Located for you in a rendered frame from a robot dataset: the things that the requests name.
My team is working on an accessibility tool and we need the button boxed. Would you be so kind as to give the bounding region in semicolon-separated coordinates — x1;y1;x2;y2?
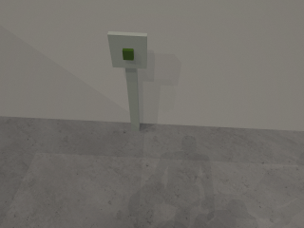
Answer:
123;48;134;61

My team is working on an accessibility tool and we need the panel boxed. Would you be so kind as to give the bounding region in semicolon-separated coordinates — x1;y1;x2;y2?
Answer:
107;31;147;132

